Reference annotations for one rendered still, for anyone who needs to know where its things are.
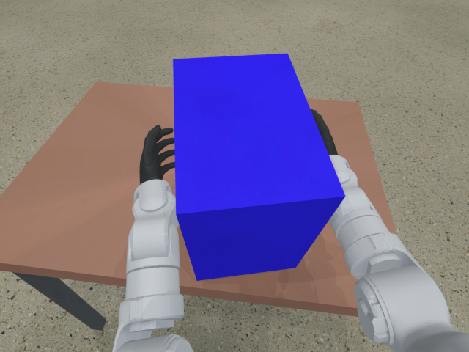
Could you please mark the left robot forearm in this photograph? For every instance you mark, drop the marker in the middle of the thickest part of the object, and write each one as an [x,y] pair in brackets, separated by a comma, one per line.
[153,300]

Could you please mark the table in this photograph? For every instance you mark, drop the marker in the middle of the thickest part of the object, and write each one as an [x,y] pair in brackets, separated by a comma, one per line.
[68,213]

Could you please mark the right robot upper arm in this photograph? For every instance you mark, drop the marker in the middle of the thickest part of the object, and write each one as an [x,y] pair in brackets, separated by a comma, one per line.
[402,309]

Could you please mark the left robot upper arm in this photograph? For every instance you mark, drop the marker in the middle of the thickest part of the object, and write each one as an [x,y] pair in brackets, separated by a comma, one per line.
[166,343]

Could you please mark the carton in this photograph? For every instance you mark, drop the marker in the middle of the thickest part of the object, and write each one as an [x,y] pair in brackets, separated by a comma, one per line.
[254,182]

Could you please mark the robot right hand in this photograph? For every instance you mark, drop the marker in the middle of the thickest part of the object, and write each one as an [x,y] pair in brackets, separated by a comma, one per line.
[325,133]

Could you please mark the robot left hand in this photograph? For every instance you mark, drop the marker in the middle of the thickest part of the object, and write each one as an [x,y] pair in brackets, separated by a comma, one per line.
[150,162]

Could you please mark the right robot forearm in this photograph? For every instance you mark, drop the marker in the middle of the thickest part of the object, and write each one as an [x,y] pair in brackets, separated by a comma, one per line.
[368,245]

